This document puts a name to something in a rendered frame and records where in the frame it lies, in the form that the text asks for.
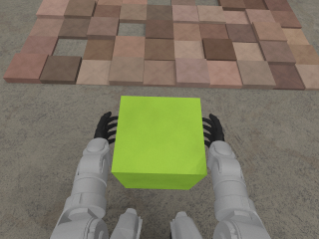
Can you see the right robot forearm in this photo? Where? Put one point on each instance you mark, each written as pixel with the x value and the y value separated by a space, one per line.
pixel 230 191

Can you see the right robot thigh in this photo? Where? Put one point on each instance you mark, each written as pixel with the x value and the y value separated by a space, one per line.
pixel 183 227

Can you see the robot left shin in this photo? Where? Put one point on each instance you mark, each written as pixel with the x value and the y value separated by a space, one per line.
pixel 130 210

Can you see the robot right hand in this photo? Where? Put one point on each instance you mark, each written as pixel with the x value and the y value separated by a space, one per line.
pixel 216 130

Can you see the robot left hand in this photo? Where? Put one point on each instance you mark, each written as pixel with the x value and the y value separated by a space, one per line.
pixel 103 127

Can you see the robot left upper arm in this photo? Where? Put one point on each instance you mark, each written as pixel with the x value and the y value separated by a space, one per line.
pixel 87 228

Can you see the left robot forearm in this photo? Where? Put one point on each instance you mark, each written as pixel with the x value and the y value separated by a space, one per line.
pixel 89 187

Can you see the carton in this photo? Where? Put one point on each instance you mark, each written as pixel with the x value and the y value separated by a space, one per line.
pixel 159 143

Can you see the robot right upper arm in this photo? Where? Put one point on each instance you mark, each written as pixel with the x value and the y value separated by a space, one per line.
pixel 233 229

